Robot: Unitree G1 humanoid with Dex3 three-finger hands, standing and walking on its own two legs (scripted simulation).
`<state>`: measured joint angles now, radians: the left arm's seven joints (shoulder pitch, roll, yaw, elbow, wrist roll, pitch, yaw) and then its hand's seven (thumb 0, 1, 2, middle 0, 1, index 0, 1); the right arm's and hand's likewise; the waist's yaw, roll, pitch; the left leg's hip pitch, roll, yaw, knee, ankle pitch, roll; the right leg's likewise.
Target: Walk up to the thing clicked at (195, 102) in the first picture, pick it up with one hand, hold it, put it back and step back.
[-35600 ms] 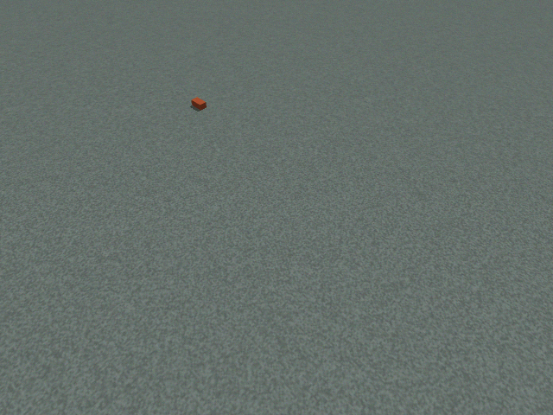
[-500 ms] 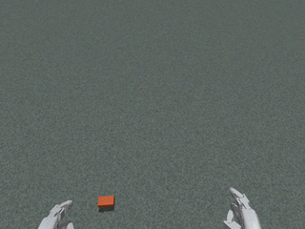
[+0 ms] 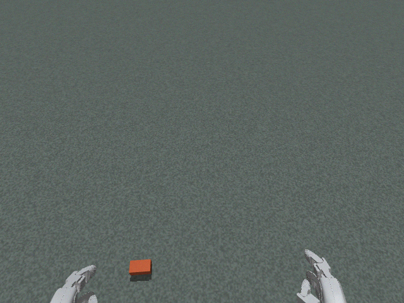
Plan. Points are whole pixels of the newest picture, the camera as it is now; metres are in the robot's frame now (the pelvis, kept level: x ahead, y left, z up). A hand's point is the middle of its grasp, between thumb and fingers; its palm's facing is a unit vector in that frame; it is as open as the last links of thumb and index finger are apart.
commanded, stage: home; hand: left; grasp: from above
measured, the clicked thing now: (140, 267) +0.44 +0.23 -0.69
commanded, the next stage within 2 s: stand in 0.38 s
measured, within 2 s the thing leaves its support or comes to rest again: neither
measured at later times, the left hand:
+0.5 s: hand out of the picture +0.16 +0.18 -0.05, palm faces +0.03 -0.97 -0.23, open 7.4 cm
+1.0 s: hand out of the picture +0.04 +0.24 -0.11, palm faces +0.04 -0.95 -0.32, open 7.4 cm
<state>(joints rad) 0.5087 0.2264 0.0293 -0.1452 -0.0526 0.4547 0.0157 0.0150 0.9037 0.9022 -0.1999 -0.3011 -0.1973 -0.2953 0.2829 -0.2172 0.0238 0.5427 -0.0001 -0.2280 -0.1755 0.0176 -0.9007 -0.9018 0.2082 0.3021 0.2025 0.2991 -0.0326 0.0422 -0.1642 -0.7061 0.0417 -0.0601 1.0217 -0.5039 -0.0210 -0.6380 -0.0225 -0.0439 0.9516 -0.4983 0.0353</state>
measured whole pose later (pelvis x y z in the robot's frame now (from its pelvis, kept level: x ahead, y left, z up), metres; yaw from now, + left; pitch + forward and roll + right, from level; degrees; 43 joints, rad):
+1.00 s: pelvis -0.01 +0.01 +0.05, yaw +0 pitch -2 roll +0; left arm 0.24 0.29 0.04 0.93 0.04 0.03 0.03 0.01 0.90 0.90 -0.20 -0.30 -0.20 -0.30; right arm 0.19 -0.28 -0.05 0.99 -0.05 -0.01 -0.02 0.01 -0.90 -0.90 0.21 0.30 0.20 0.30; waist 0.03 0.00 0.06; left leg -0.27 0.00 -0.01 0.62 -0.31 0.00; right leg -0.23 -0.07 -0.01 0.59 -0.32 0.05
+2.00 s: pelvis -0.01 -0.01 +0.07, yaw +0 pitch -4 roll +0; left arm 0.12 0.31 0.03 1.13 0.02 0.00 0.01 0.01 0.90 0.90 -0.20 -0.30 -0.20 -0.30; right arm 0.13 -0.32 -0.02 1.13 -0.02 0.00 -0.01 0.01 -0.90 -0.90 0.21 0.30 0.20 0.30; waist 0.01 0.01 0.07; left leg -0.11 0.03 -0.02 0.35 -0.18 -0.03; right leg -0.08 -0.03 -0.03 0.35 -0.20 0.02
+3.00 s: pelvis -0.01 -0.02 +0.07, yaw +0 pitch -2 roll +0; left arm 0.12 0.34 0.01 1.12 0.02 -0.01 0.00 0.01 0.90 0.90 -0.20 -0.30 -0.20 -0.30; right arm 0.11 -0.33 -0.01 1.14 -0.02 0.00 0.01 0.01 -0.90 -0.90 0.21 0.30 0.20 0.30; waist 0.00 0.00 0.06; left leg -0.11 0.04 -0.02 0.33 -0.17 -0.04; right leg -0.10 -0.03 -0.02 0.34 -0.20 0.02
